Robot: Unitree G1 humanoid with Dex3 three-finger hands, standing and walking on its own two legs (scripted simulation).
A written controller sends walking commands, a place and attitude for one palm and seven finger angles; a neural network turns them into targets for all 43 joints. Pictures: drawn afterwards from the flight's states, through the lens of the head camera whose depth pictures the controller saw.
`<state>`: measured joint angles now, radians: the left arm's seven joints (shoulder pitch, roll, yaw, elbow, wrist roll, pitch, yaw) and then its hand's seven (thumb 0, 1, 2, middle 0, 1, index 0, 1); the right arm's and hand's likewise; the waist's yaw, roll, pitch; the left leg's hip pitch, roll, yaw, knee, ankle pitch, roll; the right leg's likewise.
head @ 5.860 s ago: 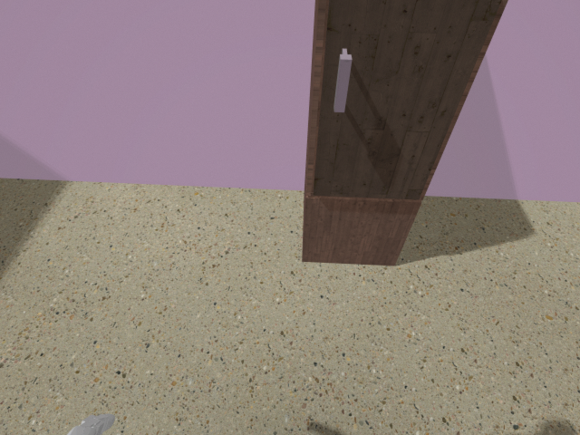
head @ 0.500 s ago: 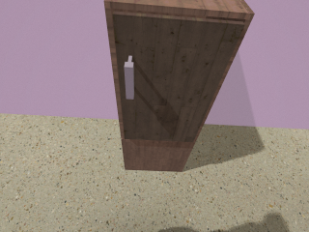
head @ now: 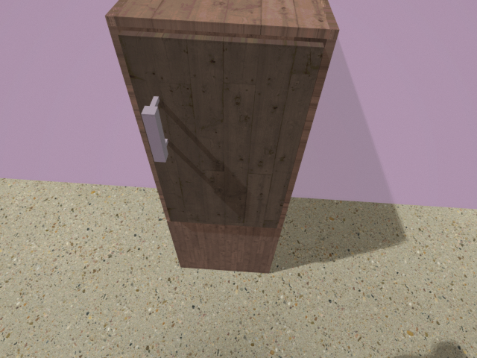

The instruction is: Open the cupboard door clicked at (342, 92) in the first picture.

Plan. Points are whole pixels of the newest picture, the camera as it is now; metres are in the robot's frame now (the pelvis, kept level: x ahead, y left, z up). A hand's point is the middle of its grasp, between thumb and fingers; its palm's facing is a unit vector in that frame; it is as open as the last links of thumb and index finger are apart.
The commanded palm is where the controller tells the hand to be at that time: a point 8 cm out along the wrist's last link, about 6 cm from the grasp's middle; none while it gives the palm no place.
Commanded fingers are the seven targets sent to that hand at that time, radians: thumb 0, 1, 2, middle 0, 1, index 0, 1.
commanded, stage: come to a stop and stand still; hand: left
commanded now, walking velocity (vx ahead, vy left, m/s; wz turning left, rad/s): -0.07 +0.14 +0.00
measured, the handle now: (158, 129) +0.52 +0.21 +0.07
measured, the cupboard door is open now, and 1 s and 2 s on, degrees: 0 0 0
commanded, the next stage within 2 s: look again from close up in 1.14 s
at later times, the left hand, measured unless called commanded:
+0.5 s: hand out of the picture +0.01 +0.20 -0.17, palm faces +0.01 -0.97 -0.24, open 7.4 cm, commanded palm none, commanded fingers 0.00 0.90 0.90 -0.20 -0.30 -0.20 -0.30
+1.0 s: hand out of the picture +0.05 +0.20 -0.17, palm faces +0.00 -0.98 -0.22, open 7.3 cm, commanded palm none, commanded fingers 0.00 0.90 0.90 -0.20 -0.30 -0.20 -0.30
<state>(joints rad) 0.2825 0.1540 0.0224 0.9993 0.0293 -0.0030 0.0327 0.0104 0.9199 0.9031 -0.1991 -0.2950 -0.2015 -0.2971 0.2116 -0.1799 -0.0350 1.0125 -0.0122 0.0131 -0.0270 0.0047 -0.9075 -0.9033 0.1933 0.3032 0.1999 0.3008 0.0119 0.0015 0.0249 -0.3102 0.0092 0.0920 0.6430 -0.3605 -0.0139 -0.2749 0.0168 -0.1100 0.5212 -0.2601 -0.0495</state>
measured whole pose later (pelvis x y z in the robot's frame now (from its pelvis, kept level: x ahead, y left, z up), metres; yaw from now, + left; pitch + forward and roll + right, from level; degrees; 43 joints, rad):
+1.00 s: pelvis +0.02 +0.03 +0.01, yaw -1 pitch -1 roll +0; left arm 0.24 0.15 -0.01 1.09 0.01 -0.01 0.04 0.01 0.92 0.90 -0.20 -0.29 -0.20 -0.30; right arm 0.29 -0.16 0.02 1.11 -0.01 -0.03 -0.03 0.00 -0.90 -0.90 0.20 0.30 0.20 0.30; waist 0.00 0.02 0.05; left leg -0.13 -0.07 0.13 0.40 -0.26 0.10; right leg -0.18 -0.04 -0.07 0.47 -0.27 0.01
